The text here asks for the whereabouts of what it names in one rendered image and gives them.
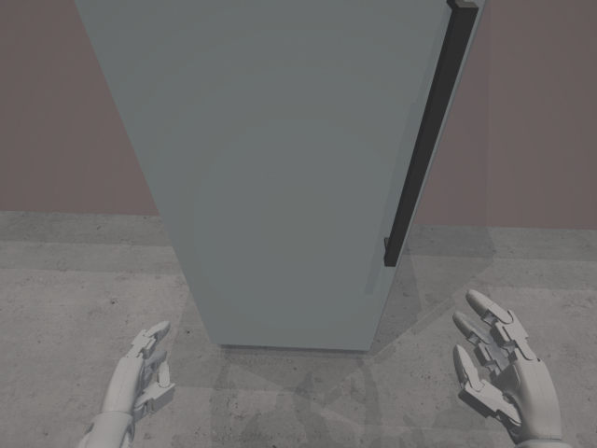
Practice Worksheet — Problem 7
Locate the left robot hand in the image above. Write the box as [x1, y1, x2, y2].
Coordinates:
[99, 320, 174, 423]

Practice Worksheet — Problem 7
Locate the right robot hand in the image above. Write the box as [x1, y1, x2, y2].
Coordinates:
[452, 289, 562, 445]

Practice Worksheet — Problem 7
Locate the fridge door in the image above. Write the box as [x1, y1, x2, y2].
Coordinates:
[74, 0, 485, 351]

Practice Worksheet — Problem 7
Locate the handle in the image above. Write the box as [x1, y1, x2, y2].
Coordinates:
[383, 0, 479, 267]

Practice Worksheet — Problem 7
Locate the left robot forearm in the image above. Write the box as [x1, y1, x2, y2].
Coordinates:
[76, 411, 135, 448]

